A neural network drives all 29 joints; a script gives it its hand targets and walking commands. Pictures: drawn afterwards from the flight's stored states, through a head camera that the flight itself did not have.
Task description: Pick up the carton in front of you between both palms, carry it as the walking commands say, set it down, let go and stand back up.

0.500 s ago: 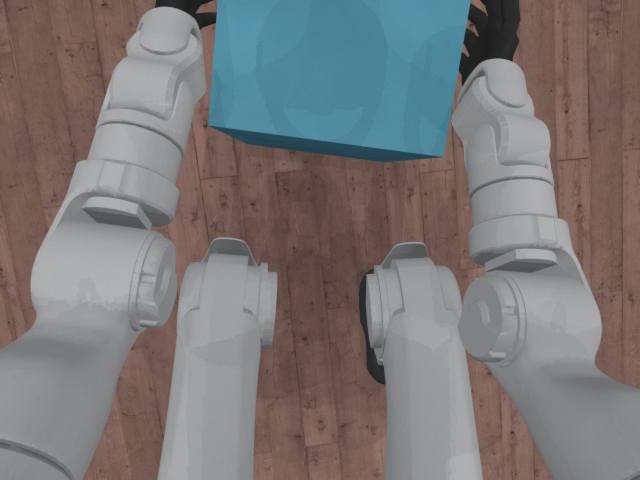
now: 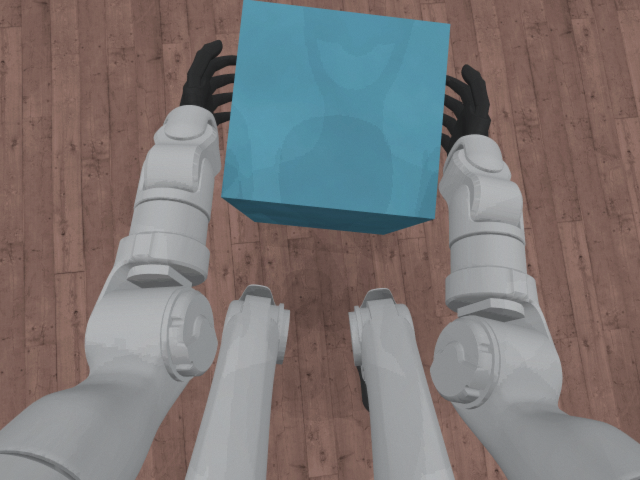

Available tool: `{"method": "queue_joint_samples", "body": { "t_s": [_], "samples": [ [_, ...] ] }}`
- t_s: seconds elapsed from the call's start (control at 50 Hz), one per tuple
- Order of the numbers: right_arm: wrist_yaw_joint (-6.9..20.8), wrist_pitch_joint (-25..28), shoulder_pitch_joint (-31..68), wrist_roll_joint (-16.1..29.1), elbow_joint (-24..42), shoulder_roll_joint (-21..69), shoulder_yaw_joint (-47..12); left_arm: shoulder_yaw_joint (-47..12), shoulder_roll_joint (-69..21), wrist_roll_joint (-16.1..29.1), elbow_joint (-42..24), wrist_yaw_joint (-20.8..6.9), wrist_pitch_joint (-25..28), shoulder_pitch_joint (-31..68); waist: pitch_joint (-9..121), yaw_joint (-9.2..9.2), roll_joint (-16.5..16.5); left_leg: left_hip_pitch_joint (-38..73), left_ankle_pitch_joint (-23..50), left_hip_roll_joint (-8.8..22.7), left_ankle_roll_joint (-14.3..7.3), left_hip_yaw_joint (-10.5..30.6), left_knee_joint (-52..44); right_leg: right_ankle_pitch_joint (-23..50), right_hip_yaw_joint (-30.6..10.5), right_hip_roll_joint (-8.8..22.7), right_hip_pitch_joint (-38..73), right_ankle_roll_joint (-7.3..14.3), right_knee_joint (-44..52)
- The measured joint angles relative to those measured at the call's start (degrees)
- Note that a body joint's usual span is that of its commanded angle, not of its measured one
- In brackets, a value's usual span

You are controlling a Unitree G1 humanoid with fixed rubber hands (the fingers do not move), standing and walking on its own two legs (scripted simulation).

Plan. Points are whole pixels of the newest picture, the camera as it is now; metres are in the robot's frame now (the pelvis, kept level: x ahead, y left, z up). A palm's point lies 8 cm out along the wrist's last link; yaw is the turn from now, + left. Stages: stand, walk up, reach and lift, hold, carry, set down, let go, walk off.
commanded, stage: reach and lift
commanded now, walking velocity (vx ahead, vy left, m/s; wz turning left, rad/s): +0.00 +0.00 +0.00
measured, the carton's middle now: (330, 145) +0.50 +0.00 -0.13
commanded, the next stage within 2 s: none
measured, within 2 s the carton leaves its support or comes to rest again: neither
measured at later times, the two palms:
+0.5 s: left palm (133, 84) +0.45 +0.15 +0.10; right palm (562, 113) +0.44 -0.15 +0.11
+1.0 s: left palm out of the picture +0.40 +0.15 +0.25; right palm out of the picture +0.40 -0.15 +0.25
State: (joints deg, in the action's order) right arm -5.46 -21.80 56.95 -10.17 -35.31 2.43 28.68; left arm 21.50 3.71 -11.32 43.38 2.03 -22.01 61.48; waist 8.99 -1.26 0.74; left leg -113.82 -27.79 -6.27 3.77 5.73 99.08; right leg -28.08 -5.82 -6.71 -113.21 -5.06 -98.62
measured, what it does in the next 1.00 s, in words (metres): rises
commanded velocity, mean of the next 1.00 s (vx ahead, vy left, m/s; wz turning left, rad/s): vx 0.00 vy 0.00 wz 0.00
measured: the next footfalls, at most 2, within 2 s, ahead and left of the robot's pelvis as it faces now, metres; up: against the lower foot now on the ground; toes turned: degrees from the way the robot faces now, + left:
none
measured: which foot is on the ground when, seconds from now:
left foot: down 0.00-1.00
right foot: down 0.00-1.00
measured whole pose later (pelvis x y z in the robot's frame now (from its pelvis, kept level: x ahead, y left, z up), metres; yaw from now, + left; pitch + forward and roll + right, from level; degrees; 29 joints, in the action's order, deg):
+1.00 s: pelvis +0.10 +0.00 +0.26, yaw +1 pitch +8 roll +0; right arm -3.4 -24.5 15.5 -10.9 -27.1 8.4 15.7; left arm 14.1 -6.8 -10.5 28.6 3.0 -25.3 16.0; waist 8.2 -0.1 0.3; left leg -26.9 -17.1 -3.2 1.3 8.5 36.4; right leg -17.4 -8.4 -3.2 -26.7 -1.2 -36.4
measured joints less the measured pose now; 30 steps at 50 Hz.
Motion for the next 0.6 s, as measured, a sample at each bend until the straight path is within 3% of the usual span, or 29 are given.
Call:
{"method": "queue_joint_samples", "body": {
  "t_s": [0.24, 0.6],
  "samples": [
    [-0.1, 1.2, -11.6, 1.7, 0.5, 1.8, -3.7, -2.2, -3.2, 1.7, -3.2, 1.0, 0.4, -12.8, 3.6, -0.03, -0.2, 16.6, -1.1, 0.1, -0.6, 1.0, -10.6, -1.1, -0.1, 0.7, 16.8, 1.1, 10.7],
    [1.1, 4.4, -26.1, 0.6, -0.1, 4.1, -7.0, -2.9, -7.6, 1.0, -4.9, 1.1, 3.8, -28.8, 3.7, 0.46, -0.4, 46.7, 2.3, 1.2, -1.7, 1.6, -32.6, 2.4, -1.7, 1.5, 46.6, 2.4, 32.5]
  ]
}}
